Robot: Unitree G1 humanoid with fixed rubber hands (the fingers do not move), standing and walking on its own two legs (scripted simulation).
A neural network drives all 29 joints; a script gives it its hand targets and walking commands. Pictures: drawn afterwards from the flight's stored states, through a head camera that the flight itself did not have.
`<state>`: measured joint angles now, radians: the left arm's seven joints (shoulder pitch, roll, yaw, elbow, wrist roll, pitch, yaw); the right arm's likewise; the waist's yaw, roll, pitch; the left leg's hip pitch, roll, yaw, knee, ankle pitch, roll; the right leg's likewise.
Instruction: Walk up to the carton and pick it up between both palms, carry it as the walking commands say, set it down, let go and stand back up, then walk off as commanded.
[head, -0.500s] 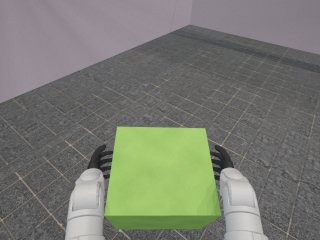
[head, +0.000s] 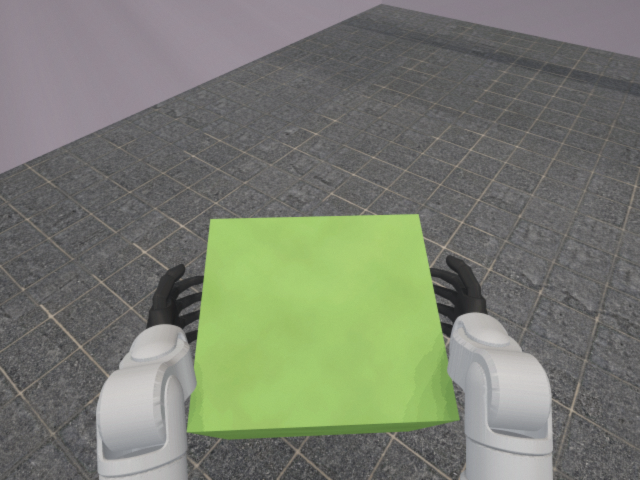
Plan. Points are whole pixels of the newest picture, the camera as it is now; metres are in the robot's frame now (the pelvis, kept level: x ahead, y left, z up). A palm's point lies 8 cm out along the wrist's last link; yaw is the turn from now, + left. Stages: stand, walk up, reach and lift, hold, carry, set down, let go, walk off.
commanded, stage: carry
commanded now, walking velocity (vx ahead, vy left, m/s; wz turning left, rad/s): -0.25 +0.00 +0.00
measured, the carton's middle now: (317, 333) +0.30 +0.01 +0.03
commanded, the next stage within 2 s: none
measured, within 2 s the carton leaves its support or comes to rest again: neither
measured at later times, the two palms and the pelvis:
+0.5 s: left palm out of the picture +0.09 +0.20 +0.11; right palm (491, 477) +0.12 -0.13 +0.13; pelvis -0.15 +0.01 +0.02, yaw +2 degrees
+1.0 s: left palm out of the picture -0.07 +0.16 +0.12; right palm out of the picture -0.08 -0.17 +0.12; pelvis -0.33 +0.00 +0.02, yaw +0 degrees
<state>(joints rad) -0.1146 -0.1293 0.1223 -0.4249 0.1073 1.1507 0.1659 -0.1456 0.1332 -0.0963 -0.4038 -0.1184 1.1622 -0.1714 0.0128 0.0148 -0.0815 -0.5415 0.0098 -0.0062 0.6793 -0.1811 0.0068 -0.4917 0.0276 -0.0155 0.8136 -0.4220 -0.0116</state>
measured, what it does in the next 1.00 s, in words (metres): walks backwards: left foot, then right foot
